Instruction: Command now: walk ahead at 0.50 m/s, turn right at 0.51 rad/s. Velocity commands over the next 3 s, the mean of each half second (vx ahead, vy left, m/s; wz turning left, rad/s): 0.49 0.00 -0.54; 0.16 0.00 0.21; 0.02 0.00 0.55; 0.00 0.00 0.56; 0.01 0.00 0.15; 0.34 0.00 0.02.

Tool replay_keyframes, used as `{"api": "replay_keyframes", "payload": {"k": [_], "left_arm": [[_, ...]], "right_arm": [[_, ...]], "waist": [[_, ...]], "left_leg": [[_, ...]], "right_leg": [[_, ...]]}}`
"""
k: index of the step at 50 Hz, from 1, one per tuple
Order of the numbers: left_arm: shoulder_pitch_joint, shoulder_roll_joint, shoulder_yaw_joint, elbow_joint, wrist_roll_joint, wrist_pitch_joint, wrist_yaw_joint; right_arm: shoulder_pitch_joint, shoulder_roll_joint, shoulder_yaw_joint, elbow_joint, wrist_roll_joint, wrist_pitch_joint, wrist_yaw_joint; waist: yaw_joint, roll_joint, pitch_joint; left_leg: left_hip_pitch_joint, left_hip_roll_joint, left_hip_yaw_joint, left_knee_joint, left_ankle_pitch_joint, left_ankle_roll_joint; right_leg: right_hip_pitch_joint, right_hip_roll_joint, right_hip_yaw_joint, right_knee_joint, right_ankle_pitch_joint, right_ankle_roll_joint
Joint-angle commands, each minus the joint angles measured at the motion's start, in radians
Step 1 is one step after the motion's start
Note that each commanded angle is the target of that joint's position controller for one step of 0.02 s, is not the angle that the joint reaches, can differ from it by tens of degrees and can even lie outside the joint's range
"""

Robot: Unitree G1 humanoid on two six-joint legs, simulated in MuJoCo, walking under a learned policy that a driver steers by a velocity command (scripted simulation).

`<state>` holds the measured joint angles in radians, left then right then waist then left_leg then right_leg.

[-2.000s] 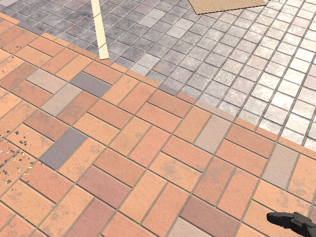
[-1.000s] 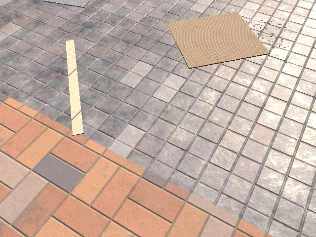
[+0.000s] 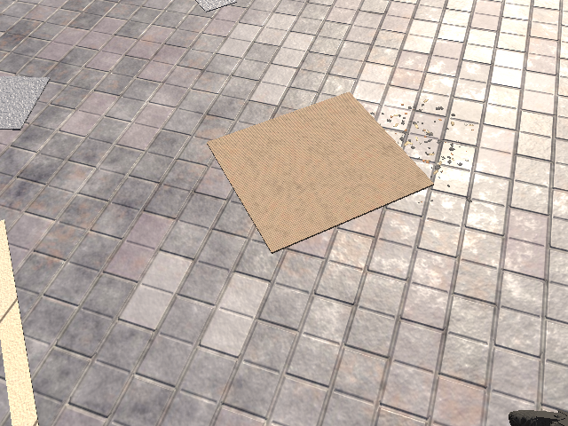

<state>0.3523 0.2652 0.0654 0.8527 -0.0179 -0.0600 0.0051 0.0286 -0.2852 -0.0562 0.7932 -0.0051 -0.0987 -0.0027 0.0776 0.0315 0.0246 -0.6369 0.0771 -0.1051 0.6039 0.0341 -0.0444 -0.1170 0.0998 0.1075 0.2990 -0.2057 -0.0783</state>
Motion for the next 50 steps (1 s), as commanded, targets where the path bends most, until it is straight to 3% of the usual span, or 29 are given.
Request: {"api": "replay_keyframes", "payload": {"k": [1,5,6,7,8,9,10,11,12,13,16,20,23,26,28,30,31,32,33,34,35,36,37,38,40,42,46,50], "left_arm": [[0.023,0.172,0.043,-0.047,-0.009,-0.004,0.011],[0.020,0.175,0.048,-0.056,-0.004,0.013,0.021],[0.008,0.157,0.043,-0.065,-0.002,0.016,0.020],[-0.005,0.114,0.027,-0.082,0.005,0.013,0.016],[0.057,0.056,0.010,-0.106,0.002,0.005,0.013],[0.132,0.053,-0.001,-0.129,-0.014,-0.003,0.013],[0.088,0.152,0.022,-0.115,-0.024,-0.002,0.014],[0.003,0.175,0.031,-0.130,-0.021,0.004,0.014],[-0.034,0.163,0.033,-0.140,-0.011,0.008,0.014],[-0.047,0.149,0.037,-0.147,-0.005,0.014,0.010],[-0.052,0.091,0.030,-0.169,-0.012,0.033,0.000],[-0.120,0.076,0.023,-0.210,-0.007,0.035,-0.010],[-0.219,0.051,0.009,-0.240,0.000,0.023,-0.029],[-0.297,0.030,-0.002,-0.273,0.013,0.011,-0.042],[-0.293,0.063,0.008,-0.277,0.018,0.004,-0.046],[-0.136,0.128,0.037,-0.223,0.033,0.000,-0.036],[-0.048,0.199,0.057,-0.197,0.045,0.001,-0.022],[0.032,0.266,0.061,-0.198,0.082,0.013,-0.003],[0.028,0.222,0.041,-0.209,0.069,0.023,-0.005],[-0.009,0.193,0.038,-0.212,0.046,0.033,-0.012],[-0.085,0.169,0.030,-0.208,0.030,0.032,-0.013],[-0.148,0.131,0.018,-0.200,0.025,0.028,-0.013],[-0.206,0.108,0.013,-0.197,0.030,0.024,-0.012],[-0.249,0.119,0.019,-0.193,0.042,0.021,-0.010],[-0.298,0.124,0.025,-0.187,0.052,0.015,-0.002],[-0.310,0.129,0.029,-0.171,0.048,0.015,0.011],[-0.307,0.151,0.038,-0.139,0.036,0.034,0.034],[-0.315,0.176,0.047,-0.111,0.006,0.057,0.034]], "right_arm": [[-0.108,-0.064,-0.009,-0.089,0.012,-0.019,0.010],[-0.066,-0.116,-0.024,-0.091,0.017,-0.039,0.021],[0.015,-0.134,-0.035,-0.069,0.014,-0.043,0.017],[0.143,-0.173,-0.050,-0.048,-0.002,-0.049,0.011],[0.285,-0.251,-0.071,-0.033,-0.015,-0.044,0.002],[0.338,-0.251,-0.074,-0.002,0.003,-0.025,0.009],[0.288,-0.158,-0.050,-0.025,0.012,-0.020,0.011],[0.237,-0.118,-0.038,-0.036,0.008,-0.013,0.009],[0.187,-0.100,-0.030,-0.036,0.000,-0.009,0.010],[0.156,-0.077,-0.023,-0.032,-0.006,-0.009,0.009],[0.141,-0.086,-0.029,-0.013,-0.005,-0.018,0.009],[0.155,-0.128,-0.044,0.010,-0.003,-0.020,0.004],[0.176,-0.143,-0.044,0.023,0.004,-0.009,0.001],[0.250,-0.163,-0.041,0.066,0.022,0.011,0.004],[0.257,-0.192,-0.045,0.084,0.039,0.023,0.006],[0.230,-0.196,-0.042,0.091,0.047,0.029,0.005],[0.258,-0.157,-0.027,0.088,0.030,0.023,0.006],[0.329,-0.061,0.008,0.068,-0.009,0.011,0.018],[0.437,-0.053,0.018,0.111,0.015,0.013,0.022],[0.367,-0.157,-0.015,0.106,0.048,0.027,0.020],[0.288,-0.150,-0.016,0.077,0.056,0.040,0.013],[0.268,-0.124,-0.016,0.084,0.042,0.061,-0.001],[0.284,-0.113,-0.020,0.091,0.030,0.088,-0.016],[0.313,-0.097,-0.021,0.094,0.026,0.111,-0.026],[0.332,-0.082,-0.027,0.079,0.019,0.136,-0.039],[0.292,-0.080,-0.031,0.048,0.014,0.145,-0.040],[0.206,-0.086,-0.033,-0.008,0.012,0.152,-0.018],[0.208,-0.097,-0.045,-0.036,0.011,0.157,0.008]], "waist": [[-0.001,-0.109,0.002],[-0.043,-0.145,-0.019],[-0.086,-0.147,-0.054],[-0.147,-0.118,-0.160],[-0.168,0.059,-0.313],[-0.140,0.327,-0.384],[-0.154,0.185,-0.257],[-0.158,0.099,-0.144],[-0.135,0.051,-0.074],[-0.113,0.065,-0.040],[-0.088,0.085,-0.010],[-0.094,0.039,-0.003],[-0.128,0.018,0.027],[-0.143,0.019,0.029],[-0.117,0.053,0.009],[-0.014,0.054,-0.085],[0.015,0.011,-0.168],[0.005,-0.202,-0.338],[-0.005,-0.276,-0.542],[0.016,-0.181,-0.477],[-0.011,-0.159,-0.328],[-0.043,-0.119,-0.225],[-0.082,-0.134,-0.169],[-0.113,-0.154,-0.141],[-0.137,-0.168,-0.122],[-0.132,-0.163,-0.112],[-0.106,-0.158,-0.110],[-0.121,-0.147,-0.100]], "left_leg": [[0.138,-0.059,0.034,-0.090,0.068,-0.004],[0.229,-0.067,0.022,-0.164,-0.073,0.030],[0.344,-0.067,0.037,-0.200,-0.085,0.055],[0.561,0.010,-0.017,-0.174,-0.097,0.104],[0.921,0.221,-0.285,-0.163,-0.175,0.207],[1.049,0.365,-0.640,-0.262,-0.389,0.297],[0.944,0.331,-0.585,-0.297,-0.521,0.264],[0.812,0.288,-0.428,-0.312,-0.466,0.226],[0.689,0.246,-0.320,-0.343,-0.360,0.213],[0.613,0.218,-0.243,-0.368,-0.281,0.207],[0.516,0.183,-0.084,-0.439,-0.157,0.218],[0.546,0.185,0.056,-0.467,-0.004,0.232],[0.533,0.152,0.163,-0.458,0.090,0.212],[0.562,0.155,0.178,-0.399,0.285,0.206],[0.621,0.169,0.148,-0.323,0.383,0.190],[0.615,0.126,0.152,-0.135,0.484,0.140],[0.500,0.065,0.178,0.027,0.319,0.088],[0.173,-0.043,0.189,0.388,-0.330,0.013],[0.122,-0.089,0.019,0.597,-0.798,-0.008],[0.088,-0.044,-0.015,0.653,-0.771,-0.009],[0.011,-0.013,0.025,0.631,-0.722,-0.005],[0.017,0.016,0.042,0.578,-0.659,-0.015],[0.092,0.032,0.048,0.537,-0.598,-0.027],[0.173,0.019,0.075,0.537,-0.538,-0.041],[0.215,0.013,0.093,0.511,-0.481,-0.047],[0.206,0.029,0.092,0.436,-0.412,-0.035],[0.238,0.032,0.116,0.282,-0.340,-0.005],[0.314,0.004,0.165,0.097,-0.328,0.044]], "right_leg": [[-0.095,-0.226,0.185,-0.071,0.104,-0.126],[0.001,-0.259,0.286,0.058,0.138,-0.103],[-0.012,-0.227,0.280,0.125,0.176,-0.083],[-0.083,-0.171,0.234,0.304,0.178,-0.053],[-0.354,-0.050,0.103,0.627,-0.031,0.015],[-0.596,-0.028,0.041,0.862,-0.405,0.040],[-0.674,-0.098,0.074,0.962,-0.351,0.046],[-0.681,-0.133,0.040,0.974,-0.268,0.050],[-0.649,-0.164,0.022,0.940,-0.200,0.056],[-0.618,-0.194,0.023,0.898,-0.156,0.056],[-0.571,-0.228,-0.007,0.842,-0.089,0.067],[-0.608,-0.235,-0.016,0.675,0.077,0.083],[-0.539,-0.211,-0.065,0.479,0.211,0.072],[-0.437,-0.157,-0.120,0.332,0.216,0.054],[-0.385,-0.130,-0.126,0.264,0.168,0.030],[-0.141,-0.086,-0.146,0.139,0.281,-0.010],[0.079,-0.162,-0.095,0.164,0.617,-0.039],[0.464,-0.460,0.184,0.289,1.107,-0.181],[0.521,-0.601,0.353,0.257,1.143,-0.297],[0.400,-0.529,0.250,0.205,0.958,-0.263],[0.287,-0.474,0.164,0.163,0.775,-0.216],[0.143,-0.430,0.101,0.106,0.620,-0.180],[-0.001,-0.402,0.044,0.048,0.506,-0.159],[-0.118,-0.390,-0.001,-0.003,0.442,-0.158],[-0.203,-0.397,-0.057,-0.050,0.353,-0.171],[-0.206,-0.405,-0.096,-0.069,0.251,-0.166],[-0.164,-0.430,-0.135,-0.074,0.144,-0.153],[-0.108,-0.446,-0.161,0.013,0.124,-0.101]]}}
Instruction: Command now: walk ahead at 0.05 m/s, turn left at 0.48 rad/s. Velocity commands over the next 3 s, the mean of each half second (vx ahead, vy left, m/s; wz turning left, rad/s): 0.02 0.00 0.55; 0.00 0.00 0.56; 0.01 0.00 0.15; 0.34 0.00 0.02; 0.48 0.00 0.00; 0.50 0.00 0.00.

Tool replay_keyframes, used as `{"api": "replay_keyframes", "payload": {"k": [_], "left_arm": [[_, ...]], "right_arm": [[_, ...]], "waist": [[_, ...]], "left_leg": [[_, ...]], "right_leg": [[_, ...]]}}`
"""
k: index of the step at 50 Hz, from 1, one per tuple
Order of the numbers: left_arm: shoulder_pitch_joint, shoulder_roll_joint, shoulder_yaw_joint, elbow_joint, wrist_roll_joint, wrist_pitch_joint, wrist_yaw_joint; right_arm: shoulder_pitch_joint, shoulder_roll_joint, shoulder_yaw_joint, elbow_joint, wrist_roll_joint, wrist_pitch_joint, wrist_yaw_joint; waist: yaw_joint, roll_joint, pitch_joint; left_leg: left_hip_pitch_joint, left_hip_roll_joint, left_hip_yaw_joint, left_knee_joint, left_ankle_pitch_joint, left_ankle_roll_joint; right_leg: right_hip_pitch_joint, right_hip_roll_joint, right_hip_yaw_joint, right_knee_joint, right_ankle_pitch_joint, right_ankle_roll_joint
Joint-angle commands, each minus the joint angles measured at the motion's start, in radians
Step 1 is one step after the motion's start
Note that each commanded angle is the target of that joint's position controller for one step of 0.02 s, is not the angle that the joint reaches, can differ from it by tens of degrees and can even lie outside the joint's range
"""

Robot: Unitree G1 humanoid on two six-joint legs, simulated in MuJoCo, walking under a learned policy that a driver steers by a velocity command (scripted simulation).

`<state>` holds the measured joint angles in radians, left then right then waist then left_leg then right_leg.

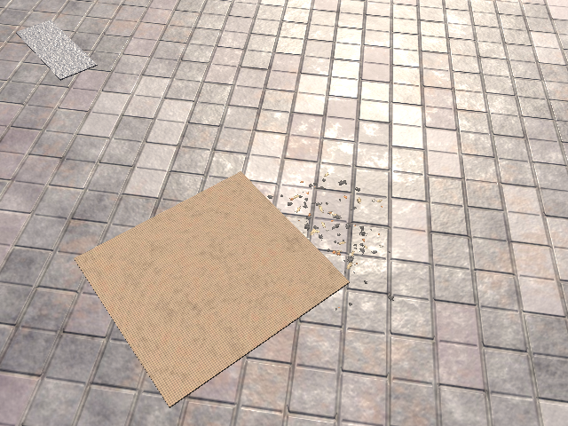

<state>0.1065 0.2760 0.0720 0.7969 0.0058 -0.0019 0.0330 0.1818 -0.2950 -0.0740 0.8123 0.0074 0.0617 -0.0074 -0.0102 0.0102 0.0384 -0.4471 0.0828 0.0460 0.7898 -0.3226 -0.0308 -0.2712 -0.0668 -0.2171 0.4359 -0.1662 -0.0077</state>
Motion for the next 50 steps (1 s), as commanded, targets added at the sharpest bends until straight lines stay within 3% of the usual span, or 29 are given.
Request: {"api": "replay_keyframes", "payload": {"k": [1,2,3,4,5,6,7,8,10,15,18,22,24,26,27,28,29,30,31,33,36,38,41,44,46,47,48,49,50], "left_arm": [[-0.069,0.159,0.040,-0.047,-0.027,0.005,0.006],[-0.026,0.129,0.035,-0.024,-0.031,0.012,0.005],[0.017,0.082,0.025,-0.020,-0.004,0.018,0.001],[-0.043,0.073,0.020,-0.074,0.019,0.017,0.005],[-0.111,0.106,0.029,-0.088,0.012,0.016,0.010],[-0.115,0.120,0.037,-0.084,-0.006,0.017,0.013],[-0.085,0.122,0.043,-0.059,-0.006,0.019,0.021],[-0.075,0.137,0.049,-0.047,0.001,0.021,0.028],[-0.061,0.128,0.052,-0.040,0.001,0.014,0.025],[-0.088,0.088,0.038,-0.042,-0.009,0.001,0.018],[-0.094,0.094,0.035,-0.040,-0.012,-0.003,0.008],[-0.071,0.113,0.037,-0.035,-0.018,-0.019,-0.008],[-0.042,0.120,0.038,-0.030,-0.020,-0.030,-0.017],[0.030,0.128,0.044,-0.008,-0.018,-0.039,-0.027],[0.061,0.175,0.056,-0.001,-0.007,-0.037,-0.025],[0.040,0.237,0.064,-0.014,0.006,-0.025,-0.014],[0.034,0.246,0.063,-0.019,0.039,-0.022,-0.019],[-0.012,0.194,0.049,-0.044,0.031,-0.026,-0.017],[-0.055,0.151,0.038,-0.053,0.019,-0.024,-0.011],[-0.074,0.131,0.028,-0.060,-0.004,-0.019,-0.002],[-0.012,0.150,0.029,-0.046,0.005,-0.004,0.015],[0.019,0.173,0.036,-0.043,0.007,0.003,0.018],[0.000,0.212,0.048,-0.052,0.001,0.011,0.007],[-0.004,0.231,0.055,-0.053,-0.013,0.012,-0.009],[-0.014,0.234,0.053,-0.044,-0.034,0.010,-0.016],[-0.007,0.214,0.047,-0.034,-0.043,0.009,-0.019],[0.057,0.165,0.031,-0.009,-0.029,0.004,-0.026],[0.053,0.069,-0.006,-0.049,0.035,-0.002,-0.036],[-0.012,0.123,0.012,-0.067,0.013,0.000,-0.025]], "right_arm": [[0.084,-0.088,-0.031,-0.047,-0.005,-0.005,0.016],[0.112,-0.114,-0.043,-0.040,-0.013,-0.008,0.013],[0.123,-0.216,-0.068,-0.056,-0.015,-0.014,-0.003],[0.104,-0.295,-0.074,-0.093,-0.028,-0.026,-0.007],[0.124,-0.263,-0.069,-0.093,-0.048,-0.051,0.005],[0.090,-0.242,-0.063,-0.097,-0.041,-0.072,0.007],[0.029,-0.215,-0.059,-0.109,-0.019,-0.078,0.000],[-0.009,-0.178,-0.047,-0.120,0.000,-0.075,-0.008],[-0.011,-0.154,-0.036,-0.130,-0.001,-0.068,-0.022],[0.022,-0.178,-0.047,-0.140,0.004,-0.056,-0.039],[0.005,-0.192,-0.053,-0.153,0.001,-0.046,-0.037],[-0.023,-0.193,-0.054,-0.170,0.002,-0.036,-0.027],[-0.043,-0.190,-0.052,-0.180,0.007,-0.029,-0.026],[-0.079,-0.181,-0.046,-0.194,0.020,-0.019,-0.032],[-0.060,-0.148,-0.037,-0.201,0.016,-0.018,-0.035],[0.017,-0.083,-0.021,-0.195,0.001,-0.020,-0.030],[0.007,-0.154,-0.045,-0.220,0.009,-0.030,-0.027],[0.021,-0.225,-0.067,-0.196,0.004,-0.034,-0.026],[0.027,-0.232,-0.076,-0.178,0.009,-0.028,-0.025],[0.036,-0.180,-0.066,-0.165,0.008,-0.008,-0.025],[-0.036,-0.127,-0.045,-0.209,0.022,-0.009,-0.016],[-0.068,-0.115,-0.036,-0.234,0.018,-0.011,-0.010],[-0.070,-0.102,-0.024,-0.253,0.012,-0.011,0.003],[-0.047,-0.121,-0.031,-0.258,0.014,-0.003,0.015],[-0.005,-0.116,-0.035,-0.248,0.010,0.002,0.022],[0.041,-0.122,-0.041,-0.229,0.007,0.001,0.020],[0.078,-0.165,-0.055,-0.220,0.007,-0.001,0.010],[0.097,-0.275,-0.073,-0.243,-0.004,-0.005,-0.011],[0.092,-0.243,-0.054,-0.257,-0.034,-0.029,0.002]], "waist": [[-0.048,-0.111,-0.115],[-0.048,-0.049,-0.097],[-0.015,0.206,-0.067],[-0.011,0.356,-0.043],[-0.060,0.233,-0.109],[-0.035,0.172,-0.103],[-0.004,0.115,-0.105],[0.007,0.118,-0.104],[0.020,0.118,-0.139],[-0.005,0.114,-0.148],[-0.013,0.135,-0.128],[-0.014,0.151,-0.127],[-0.001,0.157,-0.136],[0.047,0.142,-0.142],[0.040,0.077,-0.160],[-0.025,-0.179,-0.172],[-0.015,-0.304,-0.128],[-0.020,-0.193,-0.105],[-0.032,-0.151,-0.087],[-0.021,-0.139,-0.058],[0.026,-0.168,-0.054],[0.052,-0.173,-0.078],[0.055,-0.184,-0.095],[0.046,-0.192,-0.091],[0.013,-0.178,-0.090],[-0.012,-0.154,-0.098],[-0.012,-0.037,-0.128],[0.016,0.296,-0.174],[-0.039,0.232,-0.215]], "left_leg": [[0.180,-0.028,0.037,-0.181,0.082,0.054],[0.232,-0.043,0.002,-0.285,0.162,0.090],[0.298,0.133,-0.271,-0.427,0.457,0.165],[0.353,0.299,-0.549,-0.459,0.627,0.349],[0.331,0.292,-0.555,-0.485,0.530,0.392],[0.333,0.239,-0.477,-0.484,0.463,0.340],[0.337,0.195,-0.417,-0.468,0.409,0.280],[0.324,0.178,-0.386,-0.462,0.419,0.252],[0.317,0.143,-0.352,-0.453,0.480,0.243],[0.381,0.119,-0.376,-0.439,0.429,0.247],[0.322,0.106,-0.415,-0.443,0.342,0.255],[0.294,0.095,-0.491,-0.417,0.385,0.259],[0.305,0.082,-0.528,-0.387,0.440,0.246],[0.263,0.031,-0.519,-0.335,0.403,0.192],[0.172,-0.021,-0.474,-0.258,0.245,0.142],[0.024,-0.166,-0.298,-0.030,-0.151,0.081],[-0.136,-0.217,-0.210,0.158,-0.355,0.034],[-0.144,-0.150,-0.225,0.309,-0.292,0.008],[-0.150,-0.138,-0.213,0.362,-0.221,-0.008],[-0.181,-0.122,-0.190,0.426,-0.130,-0.045],[-0.198,-0.094,-0.116,0.321,-0.072,-0.071],[-0.182,-0.064,-0.098,0.223,-0.073,-0.080],[-0.054,-0.039,-0.046,0.073,-0.071,-0.065],[0.041,-0.051,0.001,-0.054,-0.047,-0.035],[0.142,-0.071,0.016,-0.224,0.040,0.008],[0.244,-0.093,0.021,-0.347,0.140,0.041],[0.405,-0.050,-0.069,-0.419,0.345,0.078],[0.586,0.241,-0.426,-0.393,0.802,0.195],[0.464,0.344,-0.508,-0.406,0.819,0.381]], "right_leg": [[0.038,-0.257,0.141,-0.068,0.054,-0.138],[0.007,-0.205,0.102,0.040,-0.027,-0.077],[-0.142,-0.084,-0.004,0.314,-0.215,0.023],[-0.400,0.069,0.069,0.559,-0.515,0.089],[-0.419,0.072,0.219,0.696,-0.516,0.072],[-0.432,0.054,0.259,0.724,-0.426,0.050],[-0.437,0.035,0.276,0.711,-0.336,0.043],[-0.425,0.027,0.284,0.693,-0.287,0.047],[-0.366,0.049,0.283,0.699,-0.215,0.057],[-0.343,0.071,0.301,0.470,-0.160,0.085],[-0.263,0.084,0.305,0.359,-0.162,0.095],[-0.168,0.103,0.310,0.247,-0.191,0.085],[-0.115,0.110,0.309,0.153,-0.174,0.072],[0.029,0.099,0.288,-0.066,0.002,0.045],[0.151,-0.011,0.361,-0.107,0.091,0.006],[0.253,-0.224,0.552,-0.107,0.317,-0.084],[0.191,-0.348,0.734,-0.134,0.394,-0.250],[0.168,-0.334,0.668,-0.130,0.358,-0.265],[0.154,-0.265,0.562,-0.116,0.314,-0.220],[0.160,-0.199,0.447,-0.111,0.275,-0.186],[0.213,-0.180,0.357,-0.129,0.307,-0.204],[0.270,-0.206,0.341,-0.125,0.331,-0.217],[0.232,-0.224,0.281,-0.122,0.356,-0.213],[0.205,-0.240,0.248,-0.097,0.349,-0.197],[0.178,-0.236,0.235,-0.036,0.321,-0.163],[0.133,-0.213,0.209,0.028,0.270,-0.122],[0.026,-0.160,0.140,0.161,0.134,-0.046],[-0.245,-0.038,0.065,0.468,-0.418,0.059],[-0.300,0.020,0.196,0.650,-0.543,0.081]]}}
Over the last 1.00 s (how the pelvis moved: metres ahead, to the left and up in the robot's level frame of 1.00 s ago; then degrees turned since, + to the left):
0.40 -0.04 -0.01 -7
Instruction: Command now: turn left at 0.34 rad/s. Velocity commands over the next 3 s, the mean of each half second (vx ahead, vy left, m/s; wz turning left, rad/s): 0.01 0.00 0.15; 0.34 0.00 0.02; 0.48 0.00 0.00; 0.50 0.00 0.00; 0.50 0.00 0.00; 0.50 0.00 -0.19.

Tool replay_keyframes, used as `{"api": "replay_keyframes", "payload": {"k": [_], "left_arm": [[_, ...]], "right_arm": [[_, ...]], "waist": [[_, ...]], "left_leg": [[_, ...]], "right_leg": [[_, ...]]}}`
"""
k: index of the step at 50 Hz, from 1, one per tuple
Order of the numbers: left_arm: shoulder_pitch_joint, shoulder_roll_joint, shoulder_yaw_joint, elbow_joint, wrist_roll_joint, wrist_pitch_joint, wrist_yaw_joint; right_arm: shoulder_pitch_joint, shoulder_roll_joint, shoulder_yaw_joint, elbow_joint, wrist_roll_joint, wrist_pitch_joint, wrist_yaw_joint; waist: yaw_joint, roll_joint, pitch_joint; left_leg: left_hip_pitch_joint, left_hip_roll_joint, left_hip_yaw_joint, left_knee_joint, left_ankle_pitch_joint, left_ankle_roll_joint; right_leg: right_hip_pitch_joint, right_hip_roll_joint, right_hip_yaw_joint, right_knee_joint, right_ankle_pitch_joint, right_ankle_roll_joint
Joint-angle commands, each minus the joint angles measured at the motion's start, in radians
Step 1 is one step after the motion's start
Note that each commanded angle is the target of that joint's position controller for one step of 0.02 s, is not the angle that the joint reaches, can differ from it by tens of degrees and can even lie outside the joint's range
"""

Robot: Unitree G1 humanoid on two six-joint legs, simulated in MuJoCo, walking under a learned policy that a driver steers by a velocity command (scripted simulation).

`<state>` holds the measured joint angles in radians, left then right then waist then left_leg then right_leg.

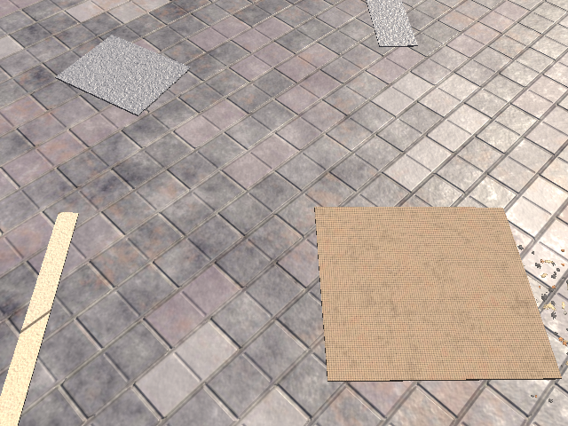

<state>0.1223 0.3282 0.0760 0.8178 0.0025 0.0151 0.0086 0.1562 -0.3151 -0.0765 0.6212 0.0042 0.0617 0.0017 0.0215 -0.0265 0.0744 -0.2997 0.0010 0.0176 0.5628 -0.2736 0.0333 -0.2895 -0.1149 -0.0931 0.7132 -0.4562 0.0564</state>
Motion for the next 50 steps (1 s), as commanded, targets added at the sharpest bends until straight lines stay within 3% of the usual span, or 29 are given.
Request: {"api": "replay_keyframes", "payload": {"k": [1,2,4,7,10,13,15,17,18,19,20,21,22,24,26,28,32,34,35,36,37,38,39,40,42,44,46,48,50], "left_arm": [[-0.052,0.118,0.023,-0.084,-0.011,-0.009,0.007],[-0.045,0.118,0.026,-0.075,-0.018,-0.005,0.012],[-0.016,0.118,0.031,-0.045,-0.006,0.007,0.023],[0.029,0.088,0.023,-0.026,-0.009,0.008,0.021],[-0.005,0.060,0.007,-0.032,-0.004,0.009,0.021],[-0.010,0.069,0.004,-0.032,-0.006,0.007,0.019],[0.013,0.066,0.003,-0.019,-0.007,0.002,0.017],[0.056,0.056,-0.005,0.001,0.010,-0.009,0.010],[0.068,0.094,-0.002,0.002,0.019,-0.014,0.011],[0.058,0.156,0.010,0.004,0.010,-0.015,0.013],[0.031,0.122,0.007,0.016,-0.002,-0.017,0.006],[0.011,0.081,-0.004,0.011,0.001,-0.023,0.001],[0.003,0.069,-0.009,0.017,0.010,-0.029,0.001],[0.036,0.077,-0.008,0.038,0.001,-0.037,0.004],[0.064,0.079,-0.009,0.042,-0.010,-0.042,0.012],[0.091,0.083,-0.010,0.038,-0.020,-0.058,0.018],[0.129,0.133,0.004,0.041,-0.030,-0.082,0.012],[0.048,0.109,-0.003,0.007,-0.036,-0.082,0.003],[-0.012,0.077,-0.012,-0.024,-0.034,-0.088,-0.001],[-0.053,0.046,-0.021,-0.066,-0.025,-0.108,-0.002],[-0.053,0.060,-0.018,-0.074,-0.014,-0.125,0.001],[-0.030,0.082,-0.009,-0.069,-0.033,-0.130,-0.006],[-0.025,0.058,-0.015,-0.065,-0.050,-0.130,-0.015],[-0.049,0.041,-0.020,-0.076,-0.050,-0.129,-0.024],[-0.087,0.017,-0.023,-0.092,-0.035,-0.124,-0.042],[-0.119,-0.018,-0.037,-0.112,-0.023,-0.119,-0.062],[-0.199,-0.053,-0.054,-0.145,-0.015,-0.120,-0.070],[-0.242,-0.031,-0.051,-0.167,-0.023,-0.116,-0.067],[-0.249,0.011,-0.040,-0.180,-0.031,-0.112,-0.062]], "right_arm": [[0.096,-0.190,-0.042,-0.056,-0.035,-0.050,0.002],[0.051,-0.164,-0.035,-0.041,-0.026,-0.062,0.002],[-0.019,-0.130,-0.019,-0.037,-0.010,-0.066,-0.007],[-0.039,-0.085,0.000,-0.024,-0.019,-0.074,-0.016],[-0.041,-0.088,0.000,0.001,-0.018,-0.073,-0.018],[-0.038,-0.101,-0.001,0.030,-0.020,-0.067,-0.012],[-0.055,-0.084,0.007,0.048,-0.014,-0.067,-0.008],[-0.050,-0.056,0.020,0.074,-0.005,-0.069,-0.006],[-0.017,-0.041,0.026,0.088,-0.019,-0.076,-0.004],[0.026,-0.054,0.019,0.095,-0.031,-0.082,0.003],[0.005,-0.044,0.021,0.099,-0.031,-0.079,0.000],[-0.042,-0.063,0.018,0.101,-0.028,-0.075,-0.004],[-0.057,-0.058,0.016,0.101,-0.021,-0.069,-0.010],[-0.037,-0.062,0.011,0.115,-0.013,-0.051,-0.019],[-0.022,-0.057,0.008,0.119,-0.003,-0.055,-0.019],[-0.013,-0.037,0.009,0.119,0.008,-0.084,-0.014],[0.004,-0.005,0.009,0.123,0.020,-0.145,0.007],[0.096,-0.029,-0.002,0.164,0.023,-0.155,0.012],[0.184,-0.067,-0.016,0.199,0.021,-0.158,0.012],[0.302,-0.171,-0.050,0.236,0.023,-0.159,0.015],[0.358,-0.173,-0.050,0.238,0.013,-0.159,0.022],[0.340,-0.116,-0.028,0.234,0.001,-0.162,0.022],[0.324,-0.084,-0.018,0.225,-0.004,-0.163,0.021],[0.315,-0.072,-0.011,0.229,0.000,-0.160,0.021],[0.303,-0.035,0.007,0.236,0.002,-0.144,0.014],[0.272,-0.044,0.010,0.224,0.006,-0.133,-0.001],[0.253,-0.079,0.006,0.218,0.006,-0.133,-0.017],[0.297,-0.116,-0.002,0.233,0.007,-0.141,-0.023],[0.303,-0.121,-0.007,0.247,0.017,-0.147,-0.022]], "waist": [[-0.075,0.188,-0.209],[-0.050,0.175,-0.167],[-0.022,0.163,-0.135],[0.000,0.163,-0.158],[-0.022,0.160,-0.137],[-0.038,0.166,-0.113],[-0.024,0.155,-0.103],[0.012,0.109,-0.102],[-0.005,0.055,-0.125],[-0.057,-0.049,-0.126],[-0.051,-0.100,-0.125],[-0.029,-0.073,-0.100],[-0.026,-0.062,-0.101],[-0.020,-0.048,-0.095],[-0.016,-0.036,-0.020],[-0.009,-0.041,0.039],[-0.025,-0.145,0.034],[-0.082,-0.112,0.020],[-0.118,-0.024,-0.004],[-0.141,0.209,-0.055],[-0.164,0.296,-0.074],[-0.126,0.176,-0.051],[-0.107,0.117,-0.044],[-0.099,0.079,-0.011],[-0.085,0.095,0.001],[-0.076,0.099,0.007],[-0.086,0.094,0.025],[-0.096,0.120,0.034],[-0.078,0.135,0.050]], "left_leg": [[0.264,0.366,-0.395,-0.202,0.662,0.305],[0.235,0.295,-0.319,-0.210,0.545,0.245],[0.184,0.236,-0.249,-0.221,0.495,0.187],[0.171,0.205,-0.199,-0.236,0.489,0.185],[0.170,0.199,-0.208,-0.244,0.371,0.184],[0.136,0.207,-0.244,-0.249,0.272,0.198],[0.114,0.199,-0.260,-0.240,0.222,0.187],[0.062,0.157,-0.237,-0.219,0.161,0.125],[0.033,0.116,-0.211,-0.189,0.116,0.077],[0.023,0.049,-0.151,-0.168,0.059,0.042],[0.097,0.012,-0.101,-0.165,0.048,0.013],[0.126,0.013,-0.099,-0.142,0.063,0.005],[0.139,0.019,-0.100,-0.133,0.100,0.012],[0.109,-0.007,-0.083,-0.115,-0.111,0.034],[0.005,-0.011,-0.093,-0.102,-0.346,0.059],[-0.071,-0.003,-0.101,-0.074,-0.377,0.071],[-0.106,-0.025,-0.007,0.054,-0.159,0.061],[0.058,-0.016,-0.021,-0.066,-0.105,0.084],[0.201,0.028,-0.131,-0.147,-0.065,0.110],[0.408,0.161,-0.387,-0.238,0.066,0.178],[0.563,0.312,-0.620,-0.296,0.267,0.266],[0.585,0.346,-0.599,-0.266,0.322,0.284],[0.595,0.333,-0.527,-0.267,0.327,0.270],[0.588,0.318,-0.454,-0.288,0.349,0.247],[0.522,0.268,-0.329,-0.339,0.415,0.192],[0.399,0.213,-0.227,-0.392,0.417,0.178],[0.249,0.158,-0.137,-0.439,0.370,0.159],[0.203,0.176,-0.130,-0.486,0.321,0.155],[0.255,0.212,-0.125,-0.480,0.343,0.138]], "right_leg": [[-0.283,0.048,0.109,0.446,-0.203,0.013],[-0.288,0.036,0.123,0.438,-0.131,0.003],[-0.255,0.033,0.127,0.411,-0.008,0.011],[-0.172,0.044,0.125,0.325,0.090,0.026],[-0.111,0.040,0.125,0.126,0.090,0.029],[-0.042,0.050,0.112,-0.002,0.062,0.021],[0.015,0.058,0.104,-0.116,0.113,0.008],[0.153,0.055,0.109,-0.334,0.354,-0.020],[0.228,-0.005,0.177,-0.332,0.517,-0.042],[0.221,-0.041,0.185,-0.279,0.560,-0.076],[0.116,-0.024,0.185,-0.292,0.374,-0.102],[0.071,-0.003,0.176,-0.314,0.305,-0.092],[0.058,0.005,0.168,-0.321,0.302,-0.076],[0.054,0.035,0.147,-0.316,0.084,-0.081],[0.003,0.030,0.175,-0.319,-0.174,-0.116],[-0.008,-0.006,0.245,-0.342,-0.258,-0.158],[0.073,-0.168,0.484,-0.450,-0.194,-0.263],[0.005,-0.119,0.388,-0.379,0.039,-0.227],[-0.087,-0.030,0.260,-0.229,0.217,-0.172],[-0.256,0.112,0.075,0.091,0.331,-0.094],[-0.492,0.153,0.100,0.329,-0.025,-0.064],[-0.596,0.106,0.158,0.462,-0.105,-0.084],[-0.651,0.072,0.169,0.514,-0.056,-0.108],[-0.707,0.039,0.152,0.502,0.004,-0.119],[-0.668,-0.004,0.122,0.410,0.110,-0.114],[-0.562,0.012,0.073,0.264,0.230,-0.078],[-0.391,0.053,0.030,0.045,0.381,-0.051],[-0.268,0.088,0.020,-0.081,0.473,-0.048],[-0.246,0.092,0.052,-0.157,0.503,-0.073]]}}
Over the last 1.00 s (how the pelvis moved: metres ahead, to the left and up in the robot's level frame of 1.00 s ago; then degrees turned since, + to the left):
0.02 0.03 -0.01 35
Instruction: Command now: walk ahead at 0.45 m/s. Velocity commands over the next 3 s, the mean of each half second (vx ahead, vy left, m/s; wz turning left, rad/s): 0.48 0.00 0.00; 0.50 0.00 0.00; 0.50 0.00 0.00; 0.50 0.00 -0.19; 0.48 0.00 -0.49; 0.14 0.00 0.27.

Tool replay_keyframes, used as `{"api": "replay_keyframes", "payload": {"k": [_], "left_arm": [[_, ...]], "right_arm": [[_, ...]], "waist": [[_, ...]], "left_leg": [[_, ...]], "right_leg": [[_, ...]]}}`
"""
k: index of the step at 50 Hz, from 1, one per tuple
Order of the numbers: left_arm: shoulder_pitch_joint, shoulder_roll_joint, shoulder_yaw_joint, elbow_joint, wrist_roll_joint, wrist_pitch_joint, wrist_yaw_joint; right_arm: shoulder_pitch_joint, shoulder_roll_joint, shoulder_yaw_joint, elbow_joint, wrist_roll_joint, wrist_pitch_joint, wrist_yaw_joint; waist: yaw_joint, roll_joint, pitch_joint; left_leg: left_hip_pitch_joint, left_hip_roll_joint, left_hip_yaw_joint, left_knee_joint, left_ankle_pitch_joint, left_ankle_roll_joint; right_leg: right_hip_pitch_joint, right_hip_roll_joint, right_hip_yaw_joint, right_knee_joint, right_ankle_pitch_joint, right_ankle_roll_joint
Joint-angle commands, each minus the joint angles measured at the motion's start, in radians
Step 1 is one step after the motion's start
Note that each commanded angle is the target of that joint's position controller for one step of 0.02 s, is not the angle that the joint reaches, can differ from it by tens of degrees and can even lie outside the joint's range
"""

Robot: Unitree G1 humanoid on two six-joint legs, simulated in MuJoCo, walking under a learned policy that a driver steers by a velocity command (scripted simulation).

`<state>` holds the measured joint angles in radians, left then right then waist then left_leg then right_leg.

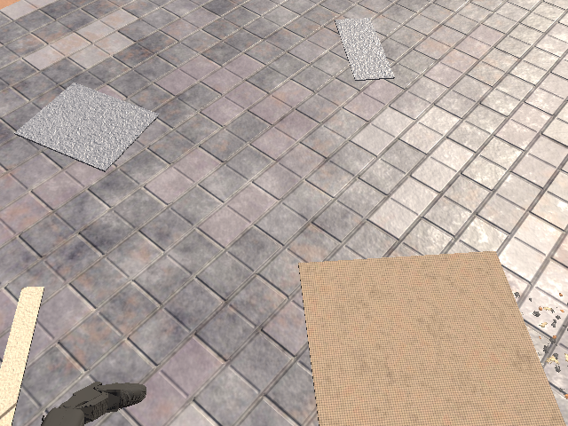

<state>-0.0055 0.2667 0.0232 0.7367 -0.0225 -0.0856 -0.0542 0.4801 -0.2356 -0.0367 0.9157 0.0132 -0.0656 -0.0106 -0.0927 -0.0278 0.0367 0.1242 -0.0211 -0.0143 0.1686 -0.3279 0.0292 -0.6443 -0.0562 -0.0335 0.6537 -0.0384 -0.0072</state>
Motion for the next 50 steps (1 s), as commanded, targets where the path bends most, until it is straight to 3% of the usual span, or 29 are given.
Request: {"api": "replay_keyframes", "payload": {"k": [1,3,4,5,6,7,8,9,10,11,12,15,20,23,27,29,31,32,33,34,35,36,37,38,39,40,42,44,50], "left_arm": [[-0.112,0.091,0.021,-0.100,-0.006,-0.012,0.002],[-0.020,0.132,0.042,-0.081,-0.002,-0.009,0.009],[0.110,0.161,0.062,-0.044,-0.002,-0.004,0.017],[0.264,0.190,0.079,0.000,-0.003,0.003,0.028],[0.421,0.268,0.095,0.031,0.008,0.013,0.041],[0.415,0.278,0.086,0.041,0.025,0.005,0.021],[0.348,0.182,0.067,0.032,0.011,0.001,0.020],[0.271,0.148,0.057,0.025,0.007,-0.003,0.021],[0.210,0.140,0.053,0.017,0.015,-0.009,0.019],[0.173,0.122,0.050,0.015,0.029,-0.015,0.016],[0.157,0.107,0.046,0.018,0.040,-0.021,0.015],[0.174,0.110,0.047,0.044,0.028,-0.037,0.017],[0.258,0.156,0.055,0.079,0.020,-0.027,0.042],[0.324,0.174,0.057,0.103,0.010,-0.017,0.050],[0.405,0.178,0.057,0.141,0.006,0.007,0.051],[0.419,0.186,0.061,0.152,0.005,0.021,0.054],[0.402,0.201,0.066,0.152,0.004,0.031,0.059],[0.378,0.209,0.067,0.147,0.004,0.036,0.060],[0.369,0.189,0.058,0.139,0.009,0.039,0.062],[0.373,0.140,0.035,0.107,0.034,0.034,0.065],[0.499,0.020,0.003,0.100,0.024,0.010,0.052],[0.422,0.137,0.027,0.109,0.000,-0.010,0.048],[0.330,0.177,0.040,0.077,-0.023,-0.024,0.043],[0.285,0.165,0.037,0.069,-0.018,-0.028,0.047],[0.265,0.157,0.042,0.066,-0.001,-0.025,0.049],[0.285,0.143,0.044,0.070,0.004,-0.015,0.048],[0.314,0.105,0.037,0.078,0.007,0.007,0.050],[0.270,0.093,0.034,0.058,0.015,0.019,0.053],[0.059,0.062,0.020,-0.001,0.016,0.005,0.040]], "right_arm": [[-0.024,-0.200,-0.048,-0.043,0.010,-0.019,-0.008],[-0.036,-0.217,-0.056,-0.042,0.002,-0.009,-0.007],[-0.045,-0.214,-0.056,-0.043,-0.004,0.002,-0.008],[-0.044,-0.200,-0.049,-0.050,-0.011,0.009,-0.011],[-0.010,-0.134,-0.027,-0.075,-0.039,0.008,-0.013],[0.143,-0.009,0.003,-0.068,-0.004,-0.013,0.000],[0.022,-0.139,-0.024,-0.072,0.024,-0.032,0.007],[-0.094,-0.182,-0.038,-0.107,0.041,-0.040,0.010],[-0.137,-0.171,-0.035,-0.115,0.031,-0.043,0.002],[-0.146,-0.163,-0.041,-0.114,0.012,-0.038,-0.003],[-0.118,-0.149,-0.041,-0.108,0.008,-0.027,-0.003],[-0.127,-0.118,-0.037,-0.114,-0.001,0.000,-0.009],[-0.308,-0.113,-0.032,-0.171,-0.015,-0.010,-0.006],[-0.418,-0.088,-0.019,-0.200,-0.009,-0.024,0.007],[-0.534,-0.088,-0.010,-0.246,0.003,-0.035,0.033],[-0.555,-0.101,-0.011,-0.267,0.005,-0.041,0.047],[-0.503,-0.131,-0.020,-0.261,0.006,-0.044,0.054],[-0.415,-0.158,-0.035,-0.238,0.004,-0.046,0.052],[-0.256,-0.208,-0.060,-0.190,0.001,-0.046,0.044],[-0.062,-0.286,-0.081,-0.154,-0.012,-0.040,0.032],[-0.032,-0.333,-0.091,-0.128,-0.012,-0.034,0.038],[-0.046,-0.221,-0.062,-0.143,-0.004,-0.033,0.038],[-0.122,-0.190,-0.049,-0.153,-0.006,-0.033,0.034],[-0.191,-0.178,-0.044,-0.163,-0.010,-0.032,0.034],[-0.235,-0.154,-0.039,-0.167,-0.014,-0.033,0.037],[-0.256,-0.138,-0.033,-0.168,-0.024,-0.037,0.038],[-0.262,-0.140,-0.035,-0.157,-0.016,-0.046,0.041],[-0.251,-0.164,-0.042,-0.138,-0.012,-0.051,0.035],[-0.174,-0.201,-0.049,-0.090,-0.004,-0.036,0.014]], "waist": [[0.052,0.136,0.081],[0.111,0.160,-0.003],[0.179,0.160,-0.087],[0.247,0.148,-0.174],[0.263,-0.054,-0.314],[0.160,-0.308,-0.452],[0.191,-0.167,-0.296],[0.176,-0.089,-0.141],[0.139,0.008,-0.081],[0.107,0.010,-0.051],[0.075,-0.026,-0.059],[0.056,-0.038,-0.029],[0.108,0.001,0.018],[0.155,0.003,0.029],[0.197,-0.003,0.051],[0.187,-0.019,0.045],[0.143,-0.049,0.006],[0.087,-0.060,-0.051],[0.012,-0.045,-0.160],[-0.052,0.065,-0.327],[0.028,0.333,-0.433],[-0.022,0.215,-0.380],[-0.011,0.170,-0.233],[0.021,0.090,-0.155],[0.046,0.069,-0.094],[0.079,0.094,-0.085],[0.106,0.102,-0.072],[0.110,0.091,-0.036],[0.043,0.082,0.015]], "left_leg": [[-0.127,0.249,-0.087,-0.058,0.473,0.130],[-0.049,0.257,-0.061,0.087,0.797,0.099],[-0.060,0.230,-0.033,0.248,0.935,0.078],[-0.181,0.194,-0.014,0.455,0.893,0.051],[-0.413,0.107,0.016,0.811,0.429,0.024],[-0.698,-0.058,-0.102,1.102,-0.255,-0.010],[-0.802,0.004,-0.149,1.190,-0.224,0.004],[-0.838,0.056,-0.107,1.171,-0.118,0.019],[-0.787,0.108,-0.088,1.120,-0.026,0.021],[-0.739,0.140,-0.084,1.068,0.025,0.019],[-0.679,0.165,-0.095,1.042,0.059,0.018],[-0.681,0.185,-0.076,0.954,0.094,-0.006],[-0.804,0.183,-0.054,0.665,0.354,-0.050],[-0.766,0.147,-0.014,0.492,0.459,-0.052],[-0.797,0.116,0.000,0.376,0.416,-0.038],[-0.797,0.102,-0.001,0.339,0.338,-0.013],[-0.704,0.072,0.016,0.313,0.257,0.018],[-0.568,0.040,0.045,0.289,0.249,0.042],[-0.328,0.036,0.049,0.286,0.283,0.079],[-0.002,0.229,-0.165,0.338,0.325,0.150],[0.306,0.423,-0.634,0.231,0.105,0.302],[0.276,0.400,-0.664,0.160,0.001,0.268],[0.148,0.368,-0.510,0.138,0.054,0.228],[0.010,0.329,-0.405,0.112,0.167,0.212],[-0.098,0.294,-0.331,0.079,0.249,0.208],[-0.166,0.269,-0.283,0.048,0.292,0.202],[-0.237,0.250,-0.221,-0.002,0.345,0.215],[-0.274,0.245,-0.166,-0.036,0.391,0.225],[-0.268,0.191,-0.038,-0.064,0.362,0.176]], "right_leg": [[0.122,0.037,0.000,-0.120,0.081,-0.027],[0.235,0.072,-0.015,-0.115,0.026,-0.068],[0.392,0.101,-0.038,-0.110,0.001,-0.096],[0.622,0.072,-0.014,-0.091,-0.004,-0.124],[0.900,-0.153,0.270,-0.077,-0.059,-0.182],[1.077,-0.341,0.806,-0.307,-0.386,-0.338],[0.949,-0.299,0.804,-0.408,-0.535,-0.286],[0.783,-0.270,0.632,-0.423,-0.491,-0.247],[0.634,-0.235,0.519,-0.441,-0.353,-0.231],[0.530,-0.194,0.426,-0.458,-0.245,-0.223],[0.472,-0.167,0.368,-0.485,-0.205,-0.219],[0.393,-0.149,0.277,-0.550,-0.157,-0.244],[0.456,-0.124,0.179,-0.574,-0.050,-0.227],[0.495,-0.109,0.126,-0.565,-0.021,-0.202],[0.635,-0.154,0.128,-0.505,0.026,-0.203],[0.710,-0.188,0.143,-0.455,0.100,-0.193],[0.752,-0.200,0.142,-0.381,0.272,-0.172],[0.745,-0.178,0.117,-0.277,0.445,-0.155],[0.674,-0.125,0.075,-0.091,0.506,-0.125],[0.456,-0.064,0.032,0.226,0.232,-0.090],[0.051,0.122,0.053,0.531,-0.483,-0.032],[-0.064,0.076,0.170,0.630,-0.541,-0.044],[-0.118,0.027,0.148,0.634,-0.451,-0.055],[-0.089,-0.021,0.116,0.591,-0.361,-0.049],[-0.062,-0.050,0.107,0.534,-0.305,-0.038],[-0.001,-0.074,0.113,0.504,-0.266,-0.031],[0.041,-0.085,0.101,0.457,-0.239,-0.010],[0.006,-0.094,0.091,0.380,-0.185,0.015],[0.038,-0.050,0.041,-0.002,0.124,0.026]]}}
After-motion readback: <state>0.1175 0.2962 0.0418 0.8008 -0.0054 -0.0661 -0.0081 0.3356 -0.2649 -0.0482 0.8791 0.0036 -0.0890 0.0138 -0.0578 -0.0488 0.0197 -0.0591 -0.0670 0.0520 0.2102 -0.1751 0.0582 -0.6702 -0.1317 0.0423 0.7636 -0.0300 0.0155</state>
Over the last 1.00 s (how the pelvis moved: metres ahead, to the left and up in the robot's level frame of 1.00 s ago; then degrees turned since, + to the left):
0.17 0.01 0.01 3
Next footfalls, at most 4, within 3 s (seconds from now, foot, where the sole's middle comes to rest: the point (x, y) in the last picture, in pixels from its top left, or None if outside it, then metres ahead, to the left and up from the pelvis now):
0.10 right None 0.25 -0.13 -0.77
0.66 left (222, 387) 0.55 0.10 -0.77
1.20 right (311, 273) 0.85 -0.14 -0.77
1.74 left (223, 191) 1.16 0.09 -0.77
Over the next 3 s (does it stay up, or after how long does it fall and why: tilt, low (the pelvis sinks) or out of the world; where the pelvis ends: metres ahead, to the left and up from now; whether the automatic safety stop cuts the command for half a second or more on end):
stays up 1.53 -0.16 0.00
